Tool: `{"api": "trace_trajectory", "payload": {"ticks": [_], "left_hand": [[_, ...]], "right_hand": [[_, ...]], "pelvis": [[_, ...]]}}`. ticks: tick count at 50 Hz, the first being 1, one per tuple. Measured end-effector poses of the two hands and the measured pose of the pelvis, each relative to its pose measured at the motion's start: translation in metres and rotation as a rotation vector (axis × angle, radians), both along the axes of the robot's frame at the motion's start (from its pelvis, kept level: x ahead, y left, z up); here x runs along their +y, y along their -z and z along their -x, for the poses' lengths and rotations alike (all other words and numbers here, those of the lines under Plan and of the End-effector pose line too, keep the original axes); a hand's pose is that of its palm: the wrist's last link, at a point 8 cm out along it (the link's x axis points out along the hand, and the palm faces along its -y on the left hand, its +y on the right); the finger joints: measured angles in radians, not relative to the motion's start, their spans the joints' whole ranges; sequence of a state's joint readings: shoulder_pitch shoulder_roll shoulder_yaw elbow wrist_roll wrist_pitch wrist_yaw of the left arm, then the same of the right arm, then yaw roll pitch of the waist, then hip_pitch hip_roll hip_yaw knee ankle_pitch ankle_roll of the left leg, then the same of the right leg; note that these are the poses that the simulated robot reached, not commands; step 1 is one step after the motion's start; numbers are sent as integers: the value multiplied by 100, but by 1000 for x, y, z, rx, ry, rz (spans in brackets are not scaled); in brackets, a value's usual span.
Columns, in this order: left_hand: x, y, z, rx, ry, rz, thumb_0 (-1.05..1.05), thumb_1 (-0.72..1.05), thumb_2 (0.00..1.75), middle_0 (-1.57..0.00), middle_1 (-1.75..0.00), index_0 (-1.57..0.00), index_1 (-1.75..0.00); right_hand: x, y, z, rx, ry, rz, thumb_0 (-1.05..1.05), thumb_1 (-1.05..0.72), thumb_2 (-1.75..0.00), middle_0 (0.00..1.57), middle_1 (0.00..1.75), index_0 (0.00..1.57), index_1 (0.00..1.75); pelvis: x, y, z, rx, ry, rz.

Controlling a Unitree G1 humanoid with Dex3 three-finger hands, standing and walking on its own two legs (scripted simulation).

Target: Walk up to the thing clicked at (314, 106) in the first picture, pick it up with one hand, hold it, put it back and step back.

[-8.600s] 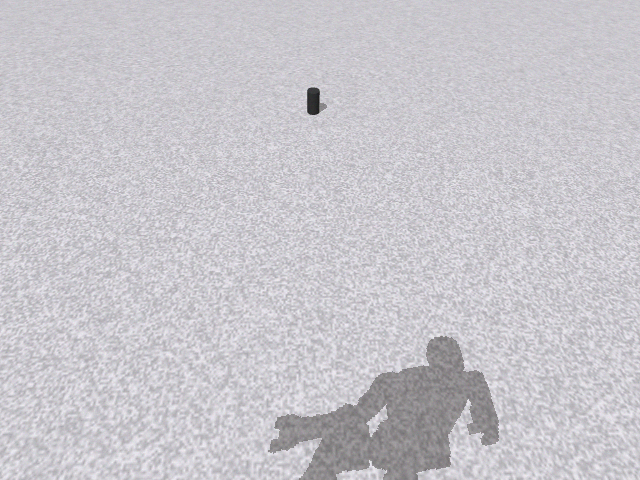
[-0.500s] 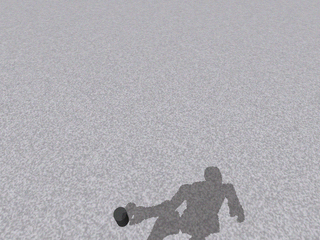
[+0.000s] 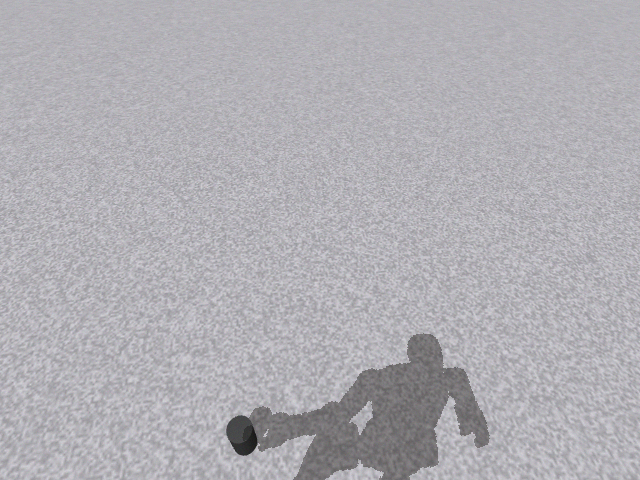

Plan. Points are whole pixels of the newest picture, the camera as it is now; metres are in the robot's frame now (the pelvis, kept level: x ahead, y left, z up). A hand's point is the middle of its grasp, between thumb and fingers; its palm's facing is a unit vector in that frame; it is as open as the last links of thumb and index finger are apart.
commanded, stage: stand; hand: left
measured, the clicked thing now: (242, 436) +0.36 +0.20 -0.72
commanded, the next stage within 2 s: go down in 0.02 s
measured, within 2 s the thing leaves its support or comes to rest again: neither
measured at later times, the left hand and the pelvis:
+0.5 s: hand out of the picture +0.14 +0.27 -0.17, palm faces +0.03 -0.94 -0.34, open 14.0 cm; pelvis -0.01 +0.01 -0.03, yaw +0 degrees
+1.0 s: hand out of the picture +0.13 +0.28 -0.20, palm faces +0.04 -0.94 -0.33, open 16.6 cm; pelvis -0.01 +0.02 -0.08, yaw +1 degrees
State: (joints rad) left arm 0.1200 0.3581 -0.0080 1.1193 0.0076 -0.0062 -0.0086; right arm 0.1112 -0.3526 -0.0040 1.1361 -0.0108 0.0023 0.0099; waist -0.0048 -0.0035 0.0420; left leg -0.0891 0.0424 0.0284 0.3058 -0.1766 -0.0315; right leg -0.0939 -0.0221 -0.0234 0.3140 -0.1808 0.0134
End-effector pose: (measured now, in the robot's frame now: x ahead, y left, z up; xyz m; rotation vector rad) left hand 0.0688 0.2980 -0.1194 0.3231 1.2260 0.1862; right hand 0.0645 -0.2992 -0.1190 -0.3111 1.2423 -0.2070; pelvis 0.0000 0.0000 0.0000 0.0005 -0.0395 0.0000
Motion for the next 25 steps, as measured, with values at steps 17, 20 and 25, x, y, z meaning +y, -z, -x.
{"api": "trace_trajectory", "payload": {"ticks": [17, 20, 25], "left_hand": [[2, 8, -59, -148, -17, 20, 1, 54, 55, -9, -16, -10, -16], [6, 9, -66, -161, -12, 12, 0, 36, 41, -8, -13, -9, -13], [14, 14, -63, -145, -17, 4, 0, 7, 27, -8, -13, -8, -12]], "right_hand": [[33, 7, -8, -163, -6, -49, 0, -93, -91, 20, 30, 20, 30], [42, 11, -6, -181, 8, -66, 0, -92, -91, 20, 30, 20, 30], [50, 16, -9, -220, 15, -73, 1, -89, -90, 20, 30, 20, 30]], "pelvis": [[1, 16, 18, 117, -8, 3], [3, 20, 17, 137, -4, 4], [7, 29, 15, 169, -2, 7]]}}
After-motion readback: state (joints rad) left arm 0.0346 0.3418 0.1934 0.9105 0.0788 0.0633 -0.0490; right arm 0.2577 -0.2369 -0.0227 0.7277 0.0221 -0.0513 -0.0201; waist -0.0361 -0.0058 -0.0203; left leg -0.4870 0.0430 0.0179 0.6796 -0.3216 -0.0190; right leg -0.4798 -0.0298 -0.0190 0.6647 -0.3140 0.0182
